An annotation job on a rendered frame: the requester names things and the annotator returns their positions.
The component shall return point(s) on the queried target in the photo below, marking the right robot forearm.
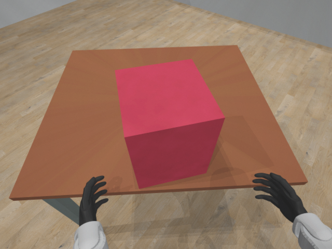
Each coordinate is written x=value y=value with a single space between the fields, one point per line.
x=311 y=232

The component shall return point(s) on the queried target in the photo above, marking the left robot hand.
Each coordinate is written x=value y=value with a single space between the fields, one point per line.
x=88 y=207

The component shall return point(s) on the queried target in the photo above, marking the left robot forearm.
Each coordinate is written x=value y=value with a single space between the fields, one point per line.
x=90 y=235

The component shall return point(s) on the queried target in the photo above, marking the right robot hand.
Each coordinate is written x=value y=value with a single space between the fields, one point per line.
x=283 y=196

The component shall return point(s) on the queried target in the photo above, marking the carton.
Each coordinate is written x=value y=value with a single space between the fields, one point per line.
x=171 y=121

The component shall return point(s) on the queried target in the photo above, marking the table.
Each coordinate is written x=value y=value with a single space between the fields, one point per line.
x=81 y=135

